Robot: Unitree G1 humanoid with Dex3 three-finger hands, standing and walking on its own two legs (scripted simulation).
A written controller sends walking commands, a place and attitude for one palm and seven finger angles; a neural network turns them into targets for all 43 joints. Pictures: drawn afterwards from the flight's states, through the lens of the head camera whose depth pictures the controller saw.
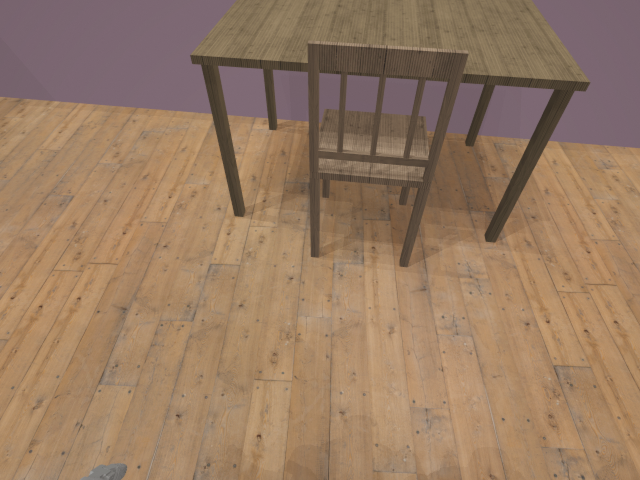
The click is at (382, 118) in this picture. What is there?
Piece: chair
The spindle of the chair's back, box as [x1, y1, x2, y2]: [370, 74, 386, 155]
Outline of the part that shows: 386,74 380,74 370,151 370,154 374,155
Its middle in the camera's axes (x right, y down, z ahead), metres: +0.16 -0.35 +1.10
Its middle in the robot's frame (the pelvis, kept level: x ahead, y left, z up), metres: +1.06 -0.11 -0.11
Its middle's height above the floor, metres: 0.66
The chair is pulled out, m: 0.00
